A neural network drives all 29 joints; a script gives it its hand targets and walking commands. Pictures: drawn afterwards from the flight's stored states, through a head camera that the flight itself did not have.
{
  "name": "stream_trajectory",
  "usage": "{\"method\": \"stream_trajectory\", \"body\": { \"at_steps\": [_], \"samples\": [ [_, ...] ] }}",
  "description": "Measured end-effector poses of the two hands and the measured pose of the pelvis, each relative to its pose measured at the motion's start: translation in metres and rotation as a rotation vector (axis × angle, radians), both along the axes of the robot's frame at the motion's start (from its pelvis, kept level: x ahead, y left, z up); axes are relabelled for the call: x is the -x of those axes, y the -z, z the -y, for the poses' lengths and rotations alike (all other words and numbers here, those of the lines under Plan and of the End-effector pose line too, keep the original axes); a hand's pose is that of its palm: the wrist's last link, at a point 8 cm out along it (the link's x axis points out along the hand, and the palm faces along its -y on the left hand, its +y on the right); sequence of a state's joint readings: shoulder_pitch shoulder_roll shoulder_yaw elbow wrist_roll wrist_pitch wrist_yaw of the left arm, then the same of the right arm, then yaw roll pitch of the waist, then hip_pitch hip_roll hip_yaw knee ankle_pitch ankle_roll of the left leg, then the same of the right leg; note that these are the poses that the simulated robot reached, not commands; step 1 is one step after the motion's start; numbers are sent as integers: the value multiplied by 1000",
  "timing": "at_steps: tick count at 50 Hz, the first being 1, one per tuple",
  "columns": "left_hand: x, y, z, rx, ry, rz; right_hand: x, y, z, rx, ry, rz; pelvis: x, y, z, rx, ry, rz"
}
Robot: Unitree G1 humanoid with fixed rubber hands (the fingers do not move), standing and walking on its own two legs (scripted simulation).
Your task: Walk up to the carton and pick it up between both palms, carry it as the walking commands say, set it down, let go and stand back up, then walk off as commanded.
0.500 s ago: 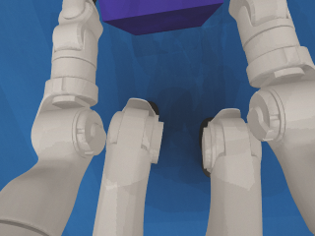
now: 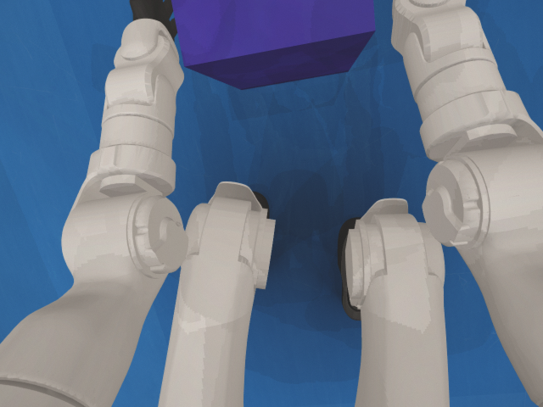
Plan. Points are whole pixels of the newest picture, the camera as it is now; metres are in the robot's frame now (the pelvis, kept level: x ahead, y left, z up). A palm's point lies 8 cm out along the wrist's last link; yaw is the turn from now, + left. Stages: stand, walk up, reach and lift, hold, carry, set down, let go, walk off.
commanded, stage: set down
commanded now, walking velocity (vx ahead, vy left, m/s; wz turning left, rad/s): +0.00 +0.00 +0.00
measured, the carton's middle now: out of the picture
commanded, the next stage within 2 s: none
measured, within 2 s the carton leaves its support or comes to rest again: neither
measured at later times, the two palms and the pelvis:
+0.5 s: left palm (155, 25) +0.50 +0.20 -0.17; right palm out of the picture +0.55 -0.08 -0.18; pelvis +0.00 +0.00 +0.00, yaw +0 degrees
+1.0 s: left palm (130, 22) +0.51 +0.23 -0.18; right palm out of the picture +0.57 -0.11 -0.19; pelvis -0.01 +0.01 +0.01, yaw -1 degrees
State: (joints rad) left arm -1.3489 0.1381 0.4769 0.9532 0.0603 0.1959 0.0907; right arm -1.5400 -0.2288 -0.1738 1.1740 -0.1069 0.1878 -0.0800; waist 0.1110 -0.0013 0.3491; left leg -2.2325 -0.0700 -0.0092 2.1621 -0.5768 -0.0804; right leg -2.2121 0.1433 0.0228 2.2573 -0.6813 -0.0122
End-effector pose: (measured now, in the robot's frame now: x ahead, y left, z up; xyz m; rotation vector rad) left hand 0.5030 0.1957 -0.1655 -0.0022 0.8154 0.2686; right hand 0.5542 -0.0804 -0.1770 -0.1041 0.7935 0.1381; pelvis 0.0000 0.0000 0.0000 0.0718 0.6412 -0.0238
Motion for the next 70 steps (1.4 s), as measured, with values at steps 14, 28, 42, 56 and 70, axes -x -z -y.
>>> {"method": "stream_trajectory", "body": {
  "at_steps": [14,28,42,56,70],
  "samples": [
    [0,0,-1,4,15,0,0,1,1,-4,-10,3,2,3,-1,0,4,16],
    [2,2,-1,9,9,8,0,4,2,-18,-18,20,4,3,-1,-3,4,23],
    [3,17,-16,-15,-41,9,-7,20,28,49,27,42,7,-8,-7,0,-3,7],
    [-5,-8,-30,1,-46,108,-20,-11,17,20,23,133,20,-8,-14,15,-10,73],
    [6,-93,-31,-20,-81,142,-28,-103,21,40,75,125,28,-72,-14,46,-17,92]
  ]
}}
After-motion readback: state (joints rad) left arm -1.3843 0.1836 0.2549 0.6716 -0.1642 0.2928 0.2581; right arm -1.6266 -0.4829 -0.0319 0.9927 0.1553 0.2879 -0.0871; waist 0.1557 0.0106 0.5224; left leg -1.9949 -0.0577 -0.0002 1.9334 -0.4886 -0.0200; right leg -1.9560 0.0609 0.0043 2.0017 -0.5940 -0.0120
